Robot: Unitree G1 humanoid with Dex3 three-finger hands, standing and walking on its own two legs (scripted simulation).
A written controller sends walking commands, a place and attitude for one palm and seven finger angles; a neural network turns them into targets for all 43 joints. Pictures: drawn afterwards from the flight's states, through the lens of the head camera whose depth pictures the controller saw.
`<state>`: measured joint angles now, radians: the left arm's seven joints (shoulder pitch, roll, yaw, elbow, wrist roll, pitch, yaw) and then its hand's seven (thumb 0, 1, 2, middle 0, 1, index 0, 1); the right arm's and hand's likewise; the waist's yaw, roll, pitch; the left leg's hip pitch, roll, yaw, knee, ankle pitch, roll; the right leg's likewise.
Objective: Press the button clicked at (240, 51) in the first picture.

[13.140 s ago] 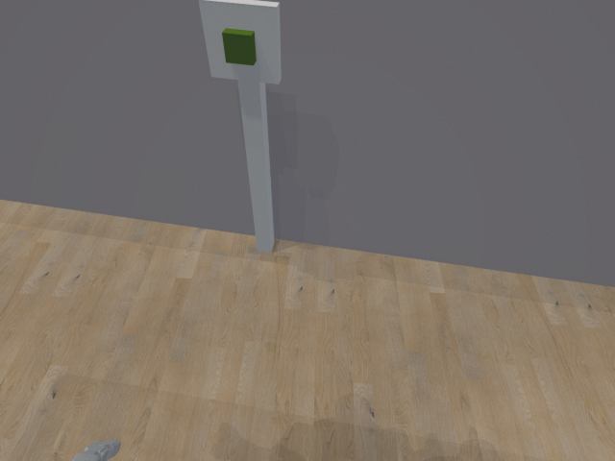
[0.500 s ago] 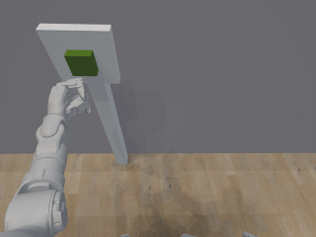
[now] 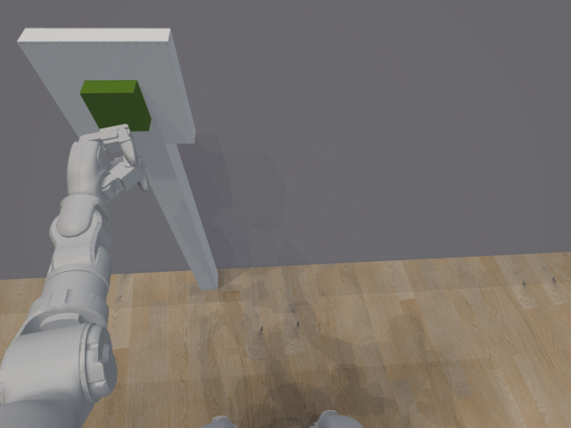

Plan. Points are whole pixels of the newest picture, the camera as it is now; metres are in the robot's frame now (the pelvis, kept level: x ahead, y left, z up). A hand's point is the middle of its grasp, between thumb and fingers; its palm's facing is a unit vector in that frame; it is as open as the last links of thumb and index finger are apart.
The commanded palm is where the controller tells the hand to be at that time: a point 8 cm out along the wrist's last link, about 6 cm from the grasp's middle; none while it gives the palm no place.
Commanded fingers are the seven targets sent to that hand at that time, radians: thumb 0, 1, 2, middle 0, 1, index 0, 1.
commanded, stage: aim a knuckle at the button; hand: left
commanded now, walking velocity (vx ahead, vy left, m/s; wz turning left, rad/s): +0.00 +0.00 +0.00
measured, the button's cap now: (118, 105) +0.55 +0.22 +0.12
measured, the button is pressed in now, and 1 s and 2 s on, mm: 0 1 10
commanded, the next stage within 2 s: press the button with the knuckle in 0.30 s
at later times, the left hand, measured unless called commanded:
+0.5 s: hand (135, 171) +0.45 +0.19 +0.09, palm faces +0.03 -1.00 -0.02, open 3.1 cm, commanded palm +0.42 +0.24 +0.09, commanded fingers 0.00 0.90 0.90 -1.30 -1.50 -1.30 -1.50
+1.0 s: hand (133, 150) +0.48 +0.20 +0.09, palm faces +0.02 -1.00 -0.01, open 3.1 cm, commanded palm +0.46 +0.24 +0.09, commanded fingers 0.00 0.90 0.90 -1.30 -1.50 -1.30 -1.50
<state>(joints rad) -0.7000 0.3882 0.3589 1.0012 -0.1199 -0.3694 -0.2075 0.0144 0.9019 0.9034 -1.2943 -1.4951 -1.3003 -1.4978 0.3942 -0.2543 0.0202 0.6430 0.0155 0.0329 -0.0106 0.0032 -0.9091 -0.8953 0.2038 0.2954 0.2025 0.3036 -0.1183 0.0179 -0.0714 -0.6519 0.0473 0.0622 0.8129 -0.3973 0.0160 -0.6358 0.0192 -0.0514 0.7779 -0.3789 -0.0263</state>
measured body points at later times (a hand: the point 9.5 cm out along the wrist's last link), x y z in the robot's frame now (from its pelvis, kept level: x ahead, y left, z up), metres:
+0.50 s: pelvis +0.00 +0.00 +0.00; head +0.07 +0.01 +0.44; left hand +0.44 +0.24 +0.09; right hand +0.07 -0.26 -0.12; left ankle +0.00 +0.11 -0.70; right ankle +0.00 -0.10 -0.70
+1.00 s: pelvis +0.00 +0.01 -0.01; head +0.09 +0.02 +0.43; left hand +0.48 +0.25 +0.09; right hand +0.00 -0.26 -0.12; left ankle +0.00 +0.11 -0.70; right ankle +0.00 -0.10 -0.70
